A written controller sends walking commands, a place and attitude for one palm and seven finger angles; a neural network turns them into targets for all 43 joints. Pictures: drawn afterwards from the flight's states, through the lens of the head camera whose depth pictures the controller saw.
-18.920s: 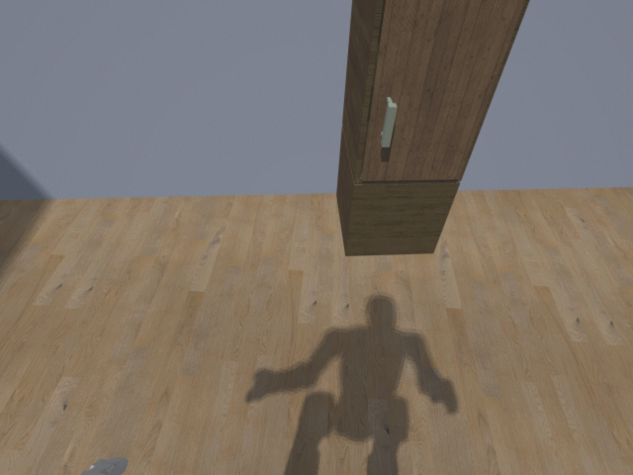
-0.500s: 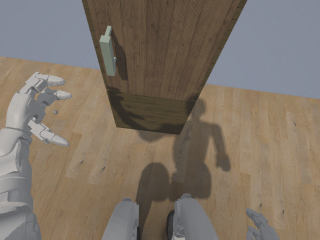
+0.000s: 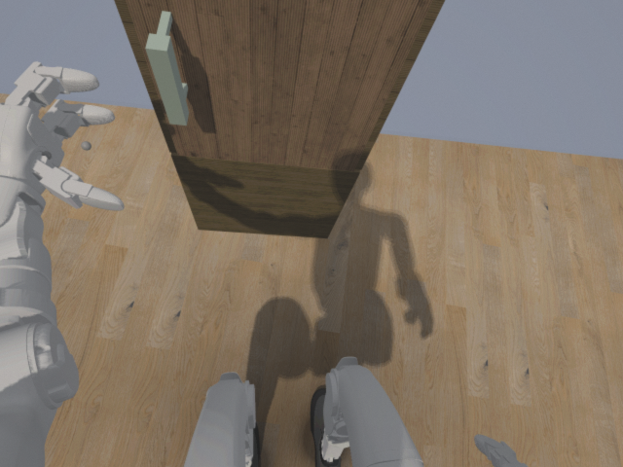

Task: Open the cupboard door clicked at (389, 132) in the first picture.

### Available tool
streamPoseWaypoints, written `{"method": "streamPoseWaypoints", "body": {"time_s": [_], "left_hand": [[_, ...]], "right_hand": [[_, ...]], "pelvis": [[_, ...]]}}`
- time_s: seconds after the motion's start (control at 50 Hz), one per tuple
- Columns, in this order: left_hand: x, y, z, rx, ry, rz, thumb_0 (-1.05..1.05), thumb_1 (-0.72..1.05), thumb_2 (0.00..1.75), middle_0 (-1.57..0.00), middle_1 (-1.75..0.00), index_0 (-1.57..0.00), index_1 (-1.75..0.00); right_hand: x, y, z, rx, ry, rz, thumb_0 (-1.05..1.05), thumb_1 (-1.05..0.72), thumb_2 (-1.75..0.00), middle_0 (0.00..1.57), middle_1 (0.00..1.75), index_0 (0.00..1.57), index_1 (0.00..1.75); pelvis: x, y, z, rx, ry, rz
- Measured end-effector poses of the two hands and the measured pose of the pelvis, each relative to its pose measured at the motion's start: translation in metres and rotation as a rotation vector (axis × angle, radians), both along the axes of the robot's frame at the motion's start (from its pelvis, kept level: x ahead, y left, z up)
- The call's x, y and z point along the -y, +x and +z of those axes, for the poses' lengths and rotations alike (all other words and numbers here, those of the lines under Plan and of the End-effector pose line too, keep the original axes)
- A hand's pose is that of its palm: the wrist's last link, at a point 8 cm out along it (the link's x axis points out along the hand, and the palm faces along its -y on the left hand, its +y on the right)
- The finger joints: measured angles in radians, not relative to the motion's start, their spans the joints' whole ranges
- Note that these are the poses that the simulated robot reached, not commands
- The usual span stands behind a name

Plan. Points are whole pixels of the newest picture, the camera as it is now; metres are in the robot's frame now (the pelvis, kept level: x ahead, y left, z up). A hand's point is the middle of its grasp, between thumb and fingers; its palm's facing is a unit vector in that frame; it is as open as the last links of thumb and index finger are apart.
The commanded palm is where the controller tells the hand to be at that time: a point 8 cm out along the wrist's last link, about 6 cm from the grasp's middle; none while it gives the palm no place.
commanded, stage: move the hooked fingers beside the handle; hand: left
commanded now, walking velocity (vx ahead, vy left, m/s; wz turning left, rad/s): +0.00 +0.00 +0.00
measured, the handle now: (172, 72) +0.60 +0.16 +0.03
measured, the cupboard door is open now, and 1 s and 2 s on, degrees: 0 0 0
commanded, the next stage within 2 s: slide the fingers in behind the handle in 1.22 s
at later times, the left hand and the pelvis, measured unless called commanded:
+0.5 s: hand (107, 90) +0.56 +0.23 +0.03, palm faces -0.05 -1.00 -0.03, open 13.9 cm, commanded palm +0.55 +0.25 +0.02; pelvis -0.01 +0.00 -0.03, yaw -2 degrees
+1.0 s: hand (108, 99) +0.56 +0.23 +0.03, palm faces -0.07 -1.00 -0.02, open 13.9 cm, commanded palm +0.56 +0.25 +0.02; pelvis +0.00 +0.00 -0.02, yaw -2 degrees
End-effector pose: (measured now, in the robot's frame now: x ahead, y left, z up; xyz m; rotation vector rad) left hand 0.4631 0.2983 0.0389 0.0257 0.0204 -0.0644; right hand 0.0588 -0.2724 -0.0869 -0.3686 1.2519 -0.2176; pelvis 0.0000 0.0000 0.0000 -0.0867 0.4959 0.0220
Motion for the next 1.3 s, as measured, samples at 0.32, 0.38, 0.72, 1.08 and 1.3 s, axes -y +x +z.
{"method": "streamPoseWaypoints", "body": {"time_s": [0.32, 0.38, 0.72, 1.08, 1.3], "left_hand": [[0.007, 0.055, -0.004, -0.004, 0.003, 0.016, -0.01, -0.5, 0.3, -0.3, -1.2, -0.3, -1.2], [0.008, 0.065, -0.005, -0.002, 0.002, 0.02, -0.01, -0.5, 0.3, -0.3, -1.2, -0.3, -1.2], [0.004, 0.073, -0.014, -0.019, 0.006, 0.027, -0.01, -0.5, 0.3, -0.3, -1.2, -0.3, -1.2], [0.013, 0.077, -0.016, -0.021, -0.007, 0.011, -0.01, -0.5, 0.3, -0.3, -1.2, -0.3, -1.2], [0.003, 0.078, -0.012, -0.011, 0.023, 0.023, -0.01, -0.5, 0.3, -0.3, -1.2, -0.3, -1.2]], "right_hand": [[0.0, -0.053, -0.012, -0.154, -0.01, -0.066, 0.0, -0.91, -0.9, 0.21, 0.3, 0.2, 0.3], [-0.001, -0.062, -0.013, -0.177, -0.014, -0.075, 0.0, -0.91, -0.9, 0.21, 0.3, 0.2, 0.3], [-0.019, -0.082, -0.01, -0.247, 0.022, -0.121, 0.0, -0.91, -0.9, 0.21, 0.3, 0.2, 0.3], [-0.008, -0.058, -0.005, -0.191, -0.025, -0.078, 0.0, -0.91, -0.9, 0.21, 0.3, 0.2, 0.3], [-0.017, -0.068, -0.012, -0.241, 0.016, -0.103, 0.0, -0.91, -0.9, 0.21, 0.3, 0.2, 0.3]], "pelvis": [[0.004, -0.007, -0.018, -0.06, -0.016, -0.013], [0.004, -0.008, -0.022, -0.072, -0.021, -0.014], [-0.001, -0.006, -0.022, -0.091, -0.032, -0.028], [-0.003, -0.004, -0.021, -0.088, -0.039, -0.014], [-0.002, -0.004, -0.022, -0.092, -0.038, -0.017]]}}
